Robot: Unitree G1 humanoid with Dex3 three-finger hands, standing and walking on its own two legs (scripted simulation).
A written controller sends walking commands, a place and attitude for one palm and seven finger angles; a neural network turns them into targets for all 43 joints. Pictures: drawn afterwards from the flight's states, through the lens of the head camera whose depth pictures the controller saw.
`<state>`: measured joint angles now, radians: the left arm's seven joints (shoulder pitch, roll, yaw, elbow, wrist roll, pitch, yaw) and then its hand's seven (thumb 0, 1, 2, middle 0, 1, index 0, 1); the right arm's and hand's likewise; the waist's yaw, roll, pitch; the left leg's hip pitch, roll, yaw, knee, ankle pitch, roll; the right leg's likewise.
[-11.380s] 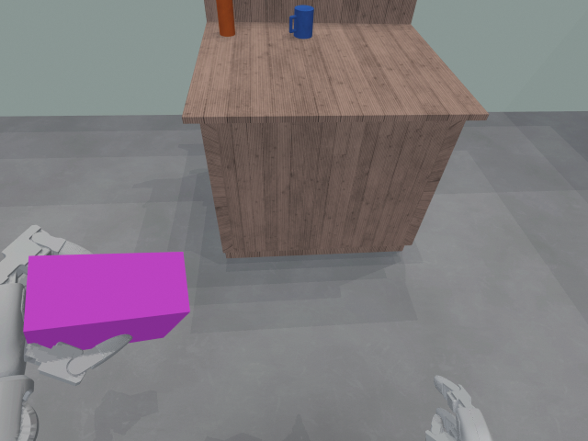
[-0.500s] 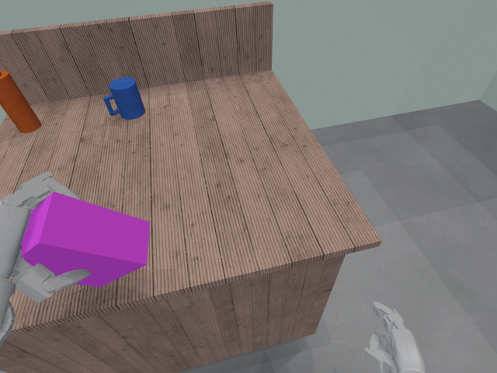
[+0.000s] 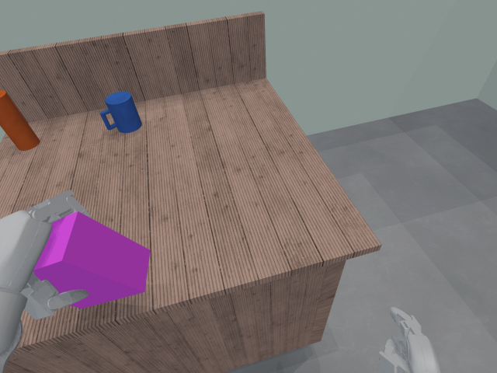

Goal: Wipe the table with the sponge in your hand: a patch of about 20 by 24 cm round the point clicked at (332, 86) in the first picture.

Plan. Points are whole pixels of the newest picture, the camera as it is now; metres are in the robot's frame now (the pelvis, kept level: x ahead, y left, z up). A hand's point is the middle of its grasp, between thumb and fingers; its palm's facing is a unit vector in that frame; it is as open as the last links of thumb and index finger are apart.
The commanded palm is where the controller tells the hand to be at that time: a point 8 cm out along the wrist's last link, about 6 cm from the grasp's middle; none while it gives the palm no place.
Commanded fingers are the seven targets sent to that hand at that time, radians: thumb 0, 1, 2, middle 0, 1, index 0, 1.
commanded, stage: turn the palm down, sponge in hand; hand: left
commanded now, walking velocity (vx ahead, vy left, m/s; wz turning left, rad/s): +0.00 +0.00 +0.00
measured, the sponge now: (93, 270) +0.21 +0.26 +0.10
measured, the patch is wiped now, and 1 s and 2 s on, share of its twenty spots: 0.00 0.00 0.00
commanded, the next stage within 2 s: move the sponge above the wiping area in 1.12 s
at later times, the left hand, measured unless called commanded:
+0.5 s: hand (43, 247) +0.21 +0.31 +0.16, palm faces +0.15 -0.16 -0.97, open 10.6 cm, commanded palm +0.18 +0.30 +0.23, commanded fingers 0.00 0.10 1.30 -1.20 -1.60 -1.20 -1.60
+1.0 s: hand (54, 250) +0.21 +0.29 +0.15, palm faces +0.07 -0.06 -1.00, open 10.6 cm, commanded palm +0.18 +0.29 +0.23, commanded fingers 0.00 0.10 1.30 -1.20 -1.60 -1.20 -1.60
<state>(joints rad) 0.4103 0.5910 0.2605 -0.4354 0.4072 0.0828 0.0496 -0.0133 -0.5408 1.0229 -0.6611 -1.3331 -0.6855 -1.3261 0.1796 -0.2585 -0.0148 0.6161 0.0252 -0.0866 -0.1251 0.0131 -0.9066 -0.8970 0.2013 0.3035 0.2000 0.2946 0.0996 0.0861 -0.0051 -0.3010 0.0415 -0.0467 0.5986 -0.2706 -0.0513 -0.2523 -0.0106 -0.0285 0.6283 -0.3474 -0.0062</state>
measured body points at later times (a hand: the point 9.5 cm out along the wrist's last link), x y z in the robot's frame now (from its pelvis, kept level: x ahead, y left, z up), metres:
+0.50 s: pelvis -0.01 +0.02 +0.01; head -0.02 -0.02 +0.46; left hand +0.20 +0.31 +0.21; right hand +0.25 -0.16 -0.06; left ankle +0.03 +0.16 -0.73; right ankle -0.01 -0.11 -0.73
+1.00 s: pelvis -0.01 +0.01 +0.01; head -0.03 -0.05 +0.46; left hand +0.20 +0.29 +0.21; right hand +0.24 -0.19 -0.07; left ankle +0.03 +0.16 -0.73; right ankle +0.00 -0.11 -0.73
